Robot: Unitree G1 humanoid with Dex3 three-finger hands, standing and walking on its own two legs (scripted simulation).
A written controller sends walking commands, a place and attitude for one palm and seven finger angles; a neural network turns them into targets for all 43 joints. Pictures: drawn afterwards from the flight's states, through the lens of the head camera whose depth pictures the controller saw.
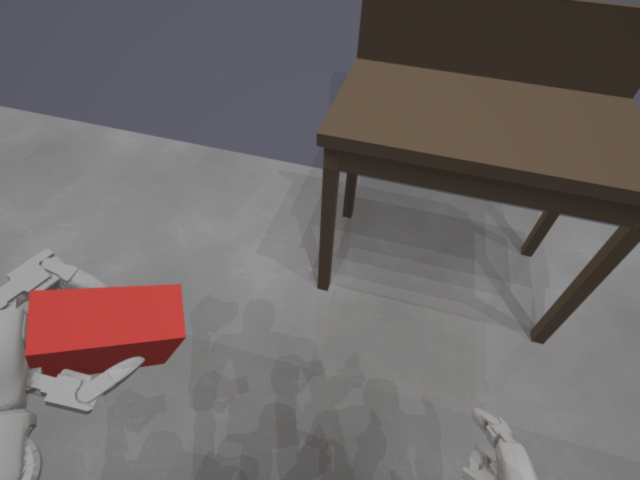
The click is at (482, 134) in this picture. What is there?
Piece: table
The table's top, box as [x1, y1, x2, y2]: [316, 58, 639, 205]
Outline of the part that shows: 317,132 316,145 639,205 639,110 633,100 630,98 357,58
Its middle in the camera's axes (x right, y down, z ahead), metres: +0.48 -0.34 +1.11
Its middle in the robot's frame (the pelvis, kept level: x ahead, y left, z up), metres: +1.08 -0.43 -0.09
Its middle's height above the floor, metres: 0.68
